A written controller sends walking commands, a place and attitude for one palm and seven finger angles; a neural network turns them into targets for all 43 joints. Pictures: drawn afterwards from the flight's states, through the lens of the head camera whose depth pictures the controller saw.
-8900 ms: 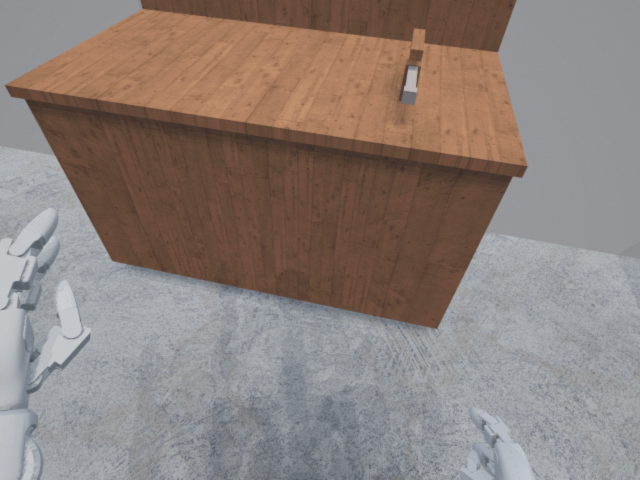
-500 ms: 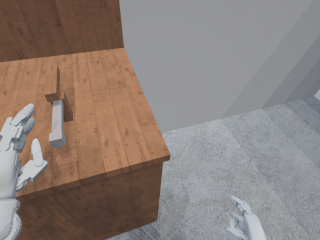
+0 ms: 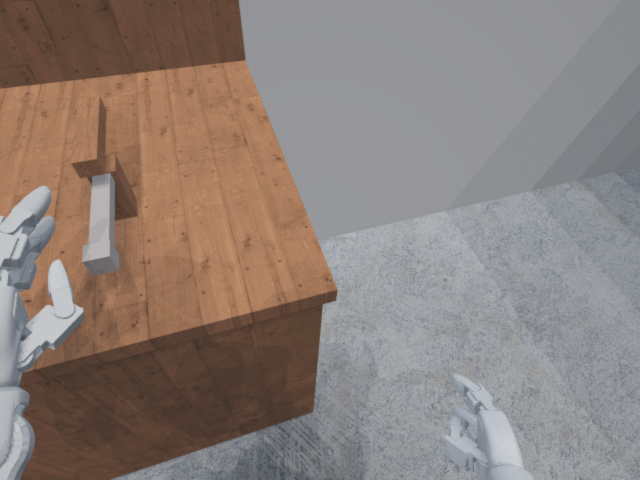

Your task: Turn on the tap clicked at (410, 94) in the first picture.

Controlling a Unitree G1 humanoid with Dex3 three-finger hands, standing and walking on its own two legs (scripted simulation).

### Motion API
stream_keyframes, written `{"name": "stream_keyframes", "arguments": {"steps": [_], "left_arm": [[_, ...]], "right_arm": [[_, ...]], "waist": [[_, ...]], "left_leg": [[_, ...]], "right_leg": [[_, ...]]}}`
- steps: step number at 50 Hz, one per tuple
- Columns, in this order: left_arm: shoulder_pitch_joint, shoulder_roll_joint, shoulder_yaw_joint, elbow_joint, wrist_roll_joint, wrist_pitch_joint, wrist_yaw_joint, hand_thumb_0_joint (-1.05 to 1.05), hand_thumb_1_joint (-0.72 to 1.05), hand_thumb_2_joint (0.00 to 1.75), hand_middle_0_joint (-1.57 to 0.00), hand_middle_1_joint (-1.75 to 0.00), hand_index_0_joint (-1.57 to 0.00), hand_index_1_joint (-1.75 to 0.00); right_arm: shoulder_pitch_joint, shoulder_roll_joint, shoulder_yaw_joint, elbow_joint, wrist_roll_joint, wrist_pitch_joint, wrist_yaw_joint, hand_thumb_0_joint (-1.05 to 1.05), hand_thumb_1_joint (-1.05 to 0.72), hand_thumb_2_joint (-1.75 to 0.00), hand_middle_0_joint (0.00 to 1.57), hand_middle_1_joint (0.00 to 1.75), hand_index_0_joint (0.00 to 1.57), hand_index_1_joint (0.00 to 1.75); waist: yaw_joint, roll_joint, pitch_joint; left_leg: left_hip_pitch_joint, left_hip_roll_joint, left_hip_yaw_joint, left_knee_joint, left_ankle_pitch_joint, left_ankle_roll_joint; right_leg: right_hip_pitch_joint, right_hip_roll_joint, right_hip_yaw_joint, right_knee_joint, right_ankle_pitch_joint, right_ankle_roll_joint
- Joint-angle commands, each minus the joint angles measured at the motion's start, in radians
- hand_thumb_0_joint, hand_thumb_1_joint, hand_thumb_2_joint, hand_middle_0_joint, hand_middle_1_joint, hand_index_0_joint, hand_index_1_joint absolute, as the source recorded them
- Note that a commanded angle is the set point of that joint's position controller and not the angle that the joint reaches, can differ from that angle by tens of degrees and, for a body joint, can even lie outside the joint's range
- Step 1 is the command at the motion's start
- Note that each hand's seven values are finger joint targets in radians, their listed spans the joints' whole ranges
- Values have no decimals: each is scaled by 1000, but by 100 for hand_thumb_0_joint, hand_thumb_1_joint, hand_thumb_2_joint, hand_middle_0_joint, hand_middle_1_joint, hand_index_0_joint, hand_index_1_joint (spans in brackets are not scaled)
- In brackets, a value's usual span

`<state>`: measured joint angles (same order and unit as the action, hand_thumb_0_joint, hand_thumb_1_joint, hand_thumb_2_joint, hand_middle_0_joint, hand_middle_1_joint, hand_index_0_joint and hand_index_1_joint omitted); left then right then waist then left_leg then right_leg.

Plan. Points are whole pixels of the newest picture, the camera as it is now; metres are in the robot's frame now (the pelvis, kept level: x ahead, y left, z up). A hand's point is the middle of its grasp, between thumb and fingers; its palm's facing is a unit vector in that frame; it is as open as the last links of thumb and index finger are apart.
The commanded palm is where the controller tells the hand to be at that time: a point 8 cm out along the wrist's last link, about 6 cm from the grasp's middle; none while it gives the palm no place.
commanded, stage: shuffle to correct the standing spot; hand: left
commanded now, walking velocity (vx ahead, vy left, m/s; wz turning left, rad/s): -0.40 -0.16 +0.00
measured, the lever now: (101, 258) +0.31 +0.29 +0.10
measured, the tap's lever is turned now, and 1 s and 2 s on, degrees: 0 0 0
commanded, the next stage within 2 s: come to a stop and stand still in 0.04 s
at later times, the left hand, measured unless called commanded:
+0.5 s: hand (78, 438) +0.12 +0.20 +0.15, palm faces +0.41 -0.83 -0.38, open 7.5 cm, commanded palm +0.07 +0.23 +0.18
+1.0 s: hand (16, 403) +0.13 +0.23 +0.18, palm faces +0.51 -0.74 -0.44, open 7.5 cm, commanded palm +0.06 +0.24 +0.18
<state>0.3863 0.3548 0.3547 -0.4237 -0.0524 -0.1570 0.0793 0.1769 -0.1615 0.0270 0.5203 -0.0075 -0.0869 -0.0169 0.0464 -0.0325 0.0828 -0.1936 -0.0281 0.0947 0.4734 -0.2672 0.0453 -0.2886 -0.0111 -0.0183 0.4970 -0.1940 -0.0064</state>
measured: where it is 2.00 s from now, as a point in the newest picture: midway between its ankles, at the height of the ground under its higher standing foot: outside the picture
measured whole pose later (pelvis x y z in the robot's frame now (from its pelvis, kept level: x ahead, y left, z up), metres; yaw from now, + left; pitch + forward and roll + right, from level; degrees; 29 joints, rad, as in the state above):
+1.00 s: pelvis -0.07 -0.06 +0.00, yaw +5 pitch -1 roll +0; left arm 0.24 0.45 0.38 -0.33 0.00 -0.23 0.07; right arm 0.21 -0.20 -0.01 0.61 -0.01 -0.14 -0.04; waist 0.08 -0.02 0.03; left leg -0.26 0.02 0.00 0.55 -0.25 0.01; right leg -0.22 0.06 -0.05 0.48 -0.25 -0.06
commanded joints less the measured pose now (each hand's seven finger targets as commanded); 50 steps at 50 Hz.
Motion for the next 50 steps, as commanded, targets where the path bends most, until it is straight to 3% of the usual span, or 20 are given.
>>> {"name": "stream_keyframes", "arguments": {"steps": [1, 7, 11, 14, 17, 21, 23, 25, 29, 31, 33, 37, 40, 43, 45, 46, 47, 48, 49, 50], "left_arm": [[-81, 187, 123, -359, -10, -100, 18, 0, 90, 90, -20, -30, -20, -30], [31, 203, 176, -322, -26, -128, 13, 0, 90, 90, -20, -30, -20, -30], [86, 178, 144, -234, -32, -88, 45, 0, 90, 90, -20, -30, -20, -30], [64, 182, 134, -195, -8, -58, 66, 0, 90, 90, -20, -30, -20, -30], [41, 167, 99, -167, 7, -53, 76, 0, 90, 90, -20, -30, -20, -30], [-58, 202, 90, -294, 29, -75, 77, 0, 90, 90, -20, -30, -20, -30], [-38, 165, 63, -272, 36, -68, 58, 0, 90, 90, -20, -30, -20, -30], [-146, 190, 79, -279, 60, -67, 49, 0, 90, 90, -20, -30, -20, -30], [-85, 167, 79, -86, 57, -82, 48, 0, 90, 90, -20, -30, -20, -30], [-72, 169, 83, -39, 35, -83, 31, 0, 90, 90, -20, -30, -20, -30], [-123, 162, 75, -71, 21, -92, 26, 0, 90, 90, -20, -30, -20, -30], [-105, 157, 61, -170, 17, -100, 30, 0, 90, 90, -20, -30, -20, -30], [-102, 181, 84, -238, 13, -101, 49, 0, 90, 90, -20, -30, -20, -30], [-124, 185, 83, -301, 15, -112, 63, 0, 90, 90, -20, -30, -20, -30], [-78, 197, 112, -211, 11, -97, 59, 0, 90, 90, -20, -30, -20, -30], [-79, 172, 84, -218, 10, -90, 55, 0, 90, 90, -20, -30, -20, -30], [-988, 904, 628, -368, 127, -165, 58, 0, 90, 90, -20, -30, -20, -30], [-492, 319, 222, 149, 44, -130, 11, 0, 90, 90, -20, -30, -20, -30], [-309, 261, 185, 55, 20, -144, 17, 0, 90, 90, -20, -30, -20, -30], [-240, 103, 68, 138, 10, -133, 15, 0, 90, 90, -20, -30, -20, -30]], "right_arm": [[-71, -144, -69, -159, 5, -61, -9, 0, -90, -90, 20, 30, 20, 30], [-19, -131, -92, -140, -5, -62, -20, 0, -90, -90, 20, 30, 20, 30], [-5, -127, -79, -113, 16, -31, -31, 0, -90, -90, 20, 30, 20, 30], [-29, -135, -57, -104, 8, -22, -43, 0, -90, -90, 20, 30, 20, 30], [-22, -154, -50, -92, 6, -18, -59, 0, -90, -90, 20, 30, 20, 30], [-10, -192, -77, -112, 19, -33, -47, 0, -90, -90, 20, 30, 20, 30], [-61, -186, -67, -117, 21, -35, -40, 0, -90, -90, 20, 30, 20, 30], [-62, -170, -75, -121, 24, -42, -36, 0, -90, -90, 20, 30, 20, 30], [-29, -182, -88, -89, 16, -50, -27, 0, -90, -90, 20, 30, 20, 30], [-49, -172, -89, -88, 14, -37, -31, 0, -90, -90, 20, 30, 20, 30], [-26, -169, -90, -68, 20, -39, -22, 0, -90, -90, 20, 30, 20, 30], [-40, -146, -63, -70, 14, -50, -15, 0, -90, -90, 20, 30, 20, 30], [-51, -138, -48, -61, -1, -70, -27, 0, -90, -90, 20, 30, 20, 30], [-66, -163, -64, -77, 9, -85, -30, 0, -90, -90, 20, 30, 20, 30], [-62, -165, -75, -71, 18, -82, -32, 0, -90, -90, 20, 30, 20, 30], [-68, -158, -65, -74, 13, -75, -30, 0, -90, -90, 20, 30, 20, 30], [59, -172, -88, -46, -20, -118, -36, 0, -90, -90, 20, 30, 20, 30], [-22, -71, -37, -23, 3, -117, -23, 0, -90, -90, 20, 30, 20, 30], [-32, -127, -64, -71, 23, -116, -16, 0, -90, -90, 20, 30, 20, 30], [-45, -123, -63, -71, 41, -117, 1, 0, -90, -90, 20, 30, 20, 30]], "waist": [[-3, 147, -241], [-23, 17, -251], [-26, -97, -254], [-35, -128, -240], [-46, -37, -207], [-44, 144, -235], [-33, 342, -99], [-38, 331, 17], [-21, 42, -4], [-38, -151, 23], [-33, -163, -46], [-28, -41, -143], [-33, 24, -189], [-13, 134, -207], [-19, 30, -181], [-25, 88, -145], [7, -117, 48], [-21, -127, -135], [3, -86, -74], [-13, 46, -137]], "left_leg": [[-42, 214, -122, -42, 527, -46], [-95, 101, -62, 89, 87, -55], [-47, -14, -56, 338, -180, -50], [-72, -8, -50, 236, -166, -37], [6, -14, -34, -92, -139, -14], [8, 120, -152, -179, 85, 35], [-303, 193, -287, -374, -431, 67], [-517, 243, -318, -435, -596, 114], [-331, 145, -229, -150, -340, 56], [-319, 35, -139, 170, -215, 3], [-338, 10, -103, 424, -159, -24], [-220, 51, -110, 292, -98, -25], [56, 6, -46, -27, 57, -27], [101, 153, -208, -94, 143, 32], [47, 120, -143, -38, 142, 8], [6, 97, -144, -46, 123, -4], [-142, 82, -69, 112, 103, -12], [-106, -9, -108, 153, 60, -26], [-108, 21, -100, 131, 46, -35], [-61, 39, -82, 50, 97, -36]], "right_leg": [[168, -13, 9, 48, 255, -6], [57, -114, 150, -85, 360, -52], [-106, -262, 358, -404, -401, -81], [-37, -232, 260, -381, -444, -82], [13, -123, 136, -307, -404, -20], [159, -3, 25, -21, -37, 41], [213, 24, 6, 133, -123, 34], [262, 50, -14, 324, -86, 38], [214, 10, 33, -65, -191, -18], [52, -162, 383, -273, -459, -122], [71, -286, 515, -343, -423, -187], [74, -246, 337, -247, -150, -181], [7, -129, 175, -155, -151, -94], [25, -36, 122, -66, -50, 2], [53, -58, 179, -133, 6, 15], [77, -62, 161, -138, 20, -5], [-64, -72, 234, -281, 151, 64], [56, -158, 297, -195, 227, -39], [106, -188, 348, -242, 358, -18], [193, -199, 317, -168, 466, -46]]}}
